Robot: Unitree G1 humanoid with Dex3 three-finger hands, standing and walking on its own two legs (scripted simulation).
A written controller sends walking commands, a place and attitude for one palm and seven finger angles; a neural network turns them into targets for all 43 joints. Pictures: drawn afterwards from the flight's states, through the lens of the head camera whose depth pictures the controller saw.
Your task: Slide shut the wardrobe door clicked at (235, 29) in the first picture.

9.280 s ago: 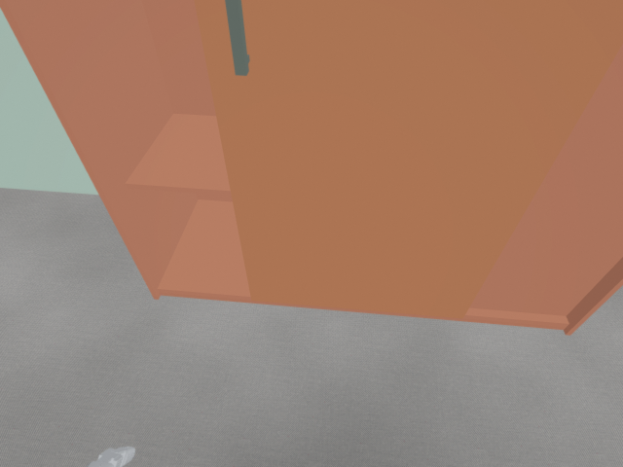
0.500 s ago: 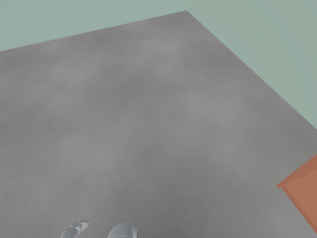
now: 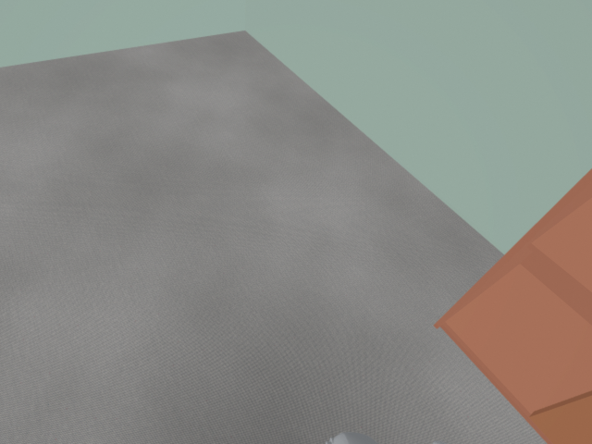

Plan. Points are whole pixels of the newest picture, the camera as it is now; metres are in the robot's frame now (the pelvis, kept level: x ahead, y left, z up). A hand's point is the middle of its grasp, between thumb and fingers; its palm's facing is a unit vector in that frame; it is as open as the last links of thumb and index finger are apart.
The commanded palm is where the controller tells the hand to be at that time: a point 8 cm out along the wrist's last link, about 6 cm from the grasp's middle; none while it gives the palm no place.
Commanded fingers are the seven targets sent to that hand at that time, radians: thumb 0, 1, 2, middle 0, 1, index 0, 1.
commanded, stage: turn to face it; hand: right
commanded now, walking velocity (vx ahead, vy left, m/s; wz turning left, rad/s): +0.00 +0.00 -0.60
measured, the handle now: out of the picture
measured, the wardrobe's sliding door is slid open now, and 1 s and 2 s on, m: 0.37 0.37 0.37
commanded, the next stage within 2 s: take the last steps up to it in 1.34 s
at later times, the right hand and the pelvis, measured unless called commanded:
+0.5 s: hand out of the picture -0.01 -0.29 -0.18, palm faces +0.36 +0.90 -0.25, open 7.4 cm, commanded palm none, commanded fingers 0.00 -0.90 -0.90 0.20 0.30 0.20 0.30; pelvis +0.01 -0.06 +0.00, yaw -18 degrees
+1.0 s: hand out of the picture +0.01 -0.23 -0.14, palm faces +0.56 +0.77 -0.29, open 7.3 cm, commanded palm none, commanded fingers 0.00 -0.90 -0.90 0.20 0.30 0.20 0.30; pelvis +0.03 -0.01 +0.00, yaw -36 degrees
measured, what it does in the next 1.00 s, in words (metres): steps on the spot, turning right: right foot, then left foot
